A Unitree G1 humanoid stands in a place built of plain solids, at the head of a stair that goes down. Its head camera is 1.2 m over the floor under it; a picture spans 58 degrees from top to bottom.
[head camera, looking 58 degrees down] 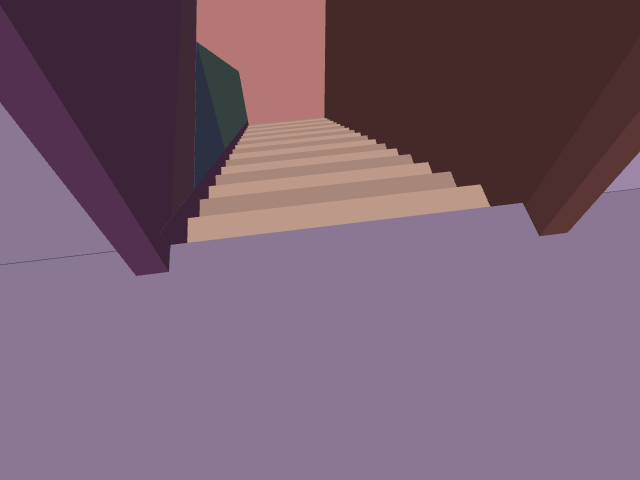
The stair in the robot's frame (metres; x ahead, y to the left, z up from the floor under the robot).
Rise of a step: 0.20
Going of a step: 0.24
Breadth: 1.20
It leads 8 degrees to the left of straight ahead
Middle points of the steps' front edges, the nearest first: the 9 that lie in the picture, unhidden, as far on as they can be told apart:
0.82 -0.11 0.00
1.06 -0.07 -0.20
1.30 -0.04 -0.39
1.54 0.00 -0.59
1.79 0.03 -0.79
2.03 0.07 -0.99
2.27 0.10 -1.18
2.51 0.14 -1.38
2.75 0.17 -1.58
